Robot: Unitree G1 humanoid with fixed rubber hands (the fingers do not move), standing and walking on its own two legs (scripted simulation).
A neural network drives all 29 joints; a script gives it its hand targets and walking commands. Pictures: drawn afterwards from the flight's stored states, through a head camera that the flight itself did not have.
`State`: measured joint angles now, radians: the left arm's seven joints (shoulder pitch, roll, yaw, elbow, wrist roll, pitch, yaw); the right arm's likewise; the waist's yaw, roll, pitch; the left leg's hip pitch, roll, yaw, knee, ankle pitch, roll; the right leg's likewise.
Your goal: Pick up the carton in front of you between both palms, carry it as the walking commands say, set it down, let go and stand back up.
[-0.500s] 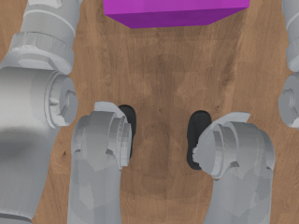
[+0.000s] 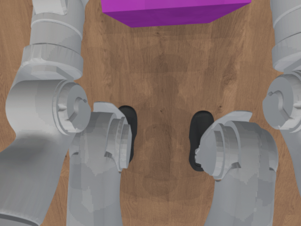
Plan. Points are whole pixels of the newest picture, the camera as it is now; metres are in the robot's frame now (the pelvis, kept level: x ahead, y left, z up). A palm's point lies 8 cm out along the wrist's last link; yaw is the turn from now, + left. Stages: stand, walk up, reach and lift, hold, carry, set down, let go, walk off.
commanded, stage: reach and lift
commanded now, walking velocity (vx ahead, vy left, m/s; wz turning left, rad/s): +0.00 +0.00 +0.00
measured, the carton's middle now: out of the picture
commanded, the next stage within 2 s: none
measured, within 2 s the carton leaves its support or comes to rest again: leaves its support in 0.12 s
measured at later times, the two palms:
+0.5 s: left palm out of the picture +0.51 +0.15 +0.02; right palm out of the picture +0.53 -0.15 +0.03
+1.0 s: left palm out of the picture +0.48 +0.15 +0.16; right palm out of the picture +0.48 -0.15 +0.16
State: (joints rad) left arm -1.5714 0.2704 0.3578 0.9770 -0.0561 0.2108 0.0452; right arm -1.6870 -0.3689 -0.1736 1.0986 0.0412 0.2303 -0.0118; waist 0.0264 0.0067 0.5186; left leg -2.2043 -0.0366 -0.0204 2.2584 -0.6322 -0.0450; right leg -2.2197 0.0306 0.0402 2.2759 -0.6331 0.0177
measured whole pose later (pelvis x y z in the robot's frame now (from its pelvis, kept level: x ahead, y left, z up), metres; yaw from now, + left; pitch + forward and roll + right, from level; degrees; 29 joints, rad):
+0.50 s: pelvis -0.01 +0.01 +0.09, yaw -2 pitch +42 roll +1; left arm -1.24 0.05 0.53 0.79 0.20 0.38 0.08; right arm -1.32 -0.12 -0.45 0.90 -0.23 0.39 -0.04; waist 0.02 -0.03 -0.03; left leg -2.11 -0.06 -0.06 1.90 -0.52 -0.06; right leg -2.13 0.07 0.07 1.90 -0.51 0.04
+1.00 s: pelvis +0.01 +0.00 +0.20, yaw -2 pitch +40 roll +0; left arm -0.93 -0.04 0.48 0.60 0.22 0.43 0.05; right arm -0.98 0.01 -0.43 0.66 -0.23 0.44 -0.03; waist 0.01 -0.03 -0.19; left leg -1.77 -0.05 -0.07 1.55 -0.48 -0.05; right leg -1.78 0.06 0.06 1.55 -0.47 0.03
